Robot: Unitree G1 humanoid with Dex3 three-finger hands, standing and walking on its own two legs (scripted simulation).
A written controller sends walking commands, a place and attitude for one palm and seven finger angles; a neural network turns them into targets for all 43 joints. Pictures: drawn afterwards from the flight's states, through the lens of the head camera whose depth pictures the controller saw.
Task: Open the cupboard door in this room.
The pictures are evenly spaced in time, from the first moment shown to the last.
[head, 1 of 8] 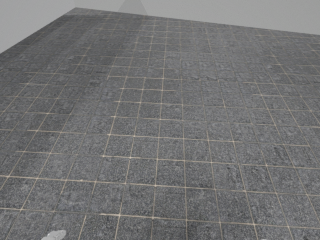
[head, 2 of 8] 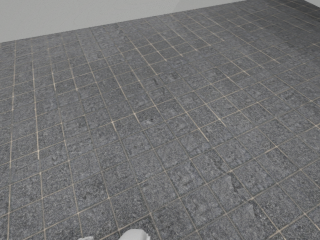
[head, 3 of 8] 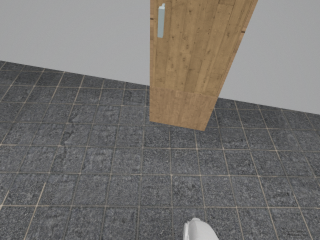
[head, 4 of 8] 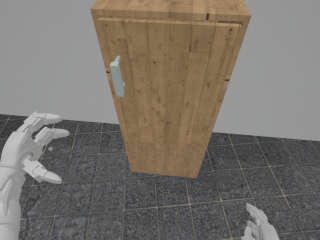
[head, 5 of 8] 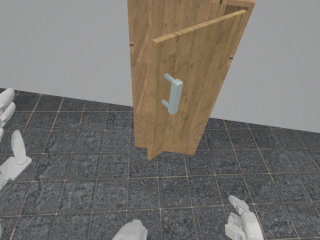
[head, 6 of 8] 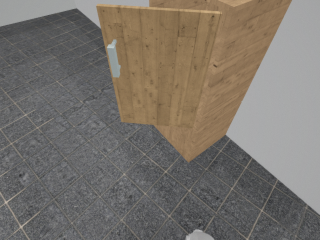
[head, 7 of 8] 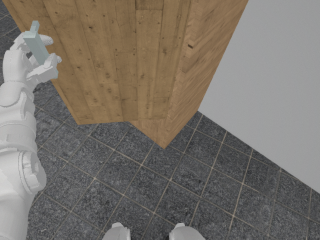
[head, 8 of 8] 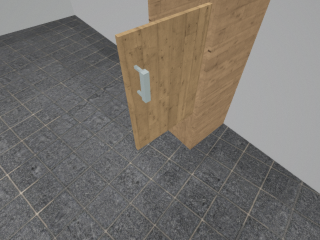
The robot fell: no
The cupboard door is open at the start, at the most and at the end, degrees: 0 91 89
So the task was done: yes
